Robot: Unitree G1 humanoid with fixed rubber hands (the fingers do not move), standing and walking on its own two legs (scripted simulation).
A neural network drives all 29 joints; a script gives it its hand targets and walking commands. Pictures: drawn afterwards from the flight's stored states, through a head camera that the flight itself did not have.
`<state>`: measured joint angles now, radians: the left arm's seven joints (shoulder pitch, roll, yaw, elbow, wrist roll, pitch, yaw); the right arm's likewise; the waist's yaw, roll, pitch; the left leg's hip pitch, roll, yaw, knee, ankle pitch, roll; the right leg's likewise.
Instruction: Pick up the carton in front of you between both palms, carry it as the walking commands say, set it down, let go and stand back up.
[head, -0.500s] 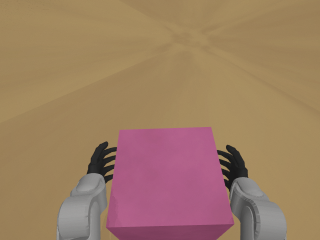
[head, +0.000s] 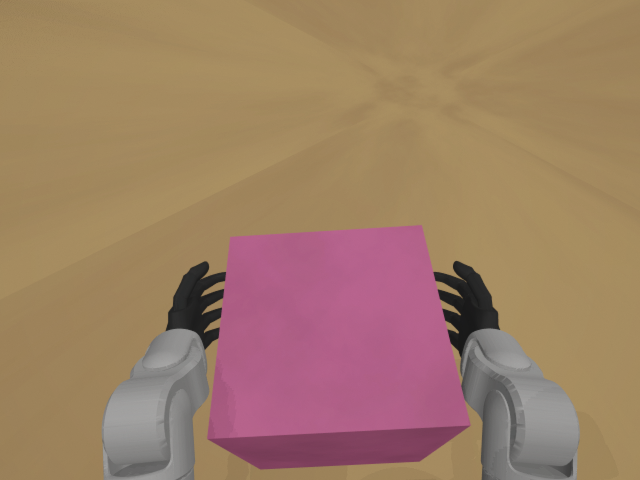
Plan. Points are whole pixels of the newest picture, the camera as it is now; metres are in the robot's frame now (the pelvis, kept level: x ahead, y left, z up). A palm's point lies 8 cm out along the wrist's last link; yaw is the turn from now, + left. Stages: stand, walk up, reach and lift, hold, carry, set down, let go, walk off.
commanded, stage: carry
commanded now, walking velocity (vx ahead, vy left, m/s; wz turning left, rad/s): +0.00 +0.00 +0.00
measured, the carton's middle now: (333, 359) +0.25 +0.00 +0.02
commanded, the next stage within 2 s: hold in 1.94 s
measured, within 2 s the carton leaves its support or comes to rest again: neither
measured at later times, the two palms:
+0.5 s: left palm (190, 285) +0.31 +0.17 +0.09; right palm (449, 289) +0.30 -0.13 +0.09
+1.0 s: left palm (191, 306) +0.29 +0.17 +0.08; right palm (448, 311) +0.28 -0.13 +0.08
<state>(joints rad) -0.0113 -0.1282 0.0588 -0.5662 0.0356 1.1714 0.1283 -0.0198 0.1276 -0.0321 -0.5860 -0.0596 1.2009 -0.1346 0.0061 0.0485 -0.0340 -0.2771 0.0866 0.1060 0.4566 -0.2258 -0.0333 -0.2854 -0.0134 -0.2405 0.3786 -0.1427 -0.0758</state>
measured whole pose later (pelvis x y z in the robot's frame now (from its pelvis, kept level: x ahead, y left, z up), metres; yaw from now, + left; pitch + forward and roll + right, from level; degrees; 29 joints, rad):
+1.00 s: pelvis +0.04 +0.02 +0.00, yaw -1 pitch +2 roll +0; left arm -0.08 -0.13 0.08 -0.31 0.11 1.14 0.09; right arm -0.07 0.13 -0.06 -0.32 -0.10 1.15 -0.11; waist 0.00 0.00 -0.11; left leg -0.20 0.05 0.15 0.47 -0.30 0.00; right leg -0.27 -0.06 -0.20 0.49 -0.25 -0.02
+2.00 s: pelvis +0.02 +0.01 +0.00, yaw -2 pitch -1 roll +0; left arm -0.23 -0.15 0.20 0.15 0.24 0.72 0.01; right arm -0.23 0.14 -0.16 0.14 -0.24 0.73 -0.02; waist 0.01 0.01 -0.01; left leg -0.16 0.04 0.07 0.44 -0.25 0.00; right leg -0.22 -0.03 -0.18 0.44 -0.20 -0.05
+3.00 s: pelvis -0.04 +0.04 -0.13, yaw -5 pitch +34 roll +2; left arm -0.65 -0.17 0.49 0.45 0.18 0.19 0.05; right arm -0.72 0.04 -0.32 0.58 -0.22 0.21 0.00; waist 0.05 0.01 -0.07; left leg -1.36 -0.06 -0.01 1.25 -0.47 -0.01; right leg -1.45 0.03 0.02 1.21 -0.34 -0.02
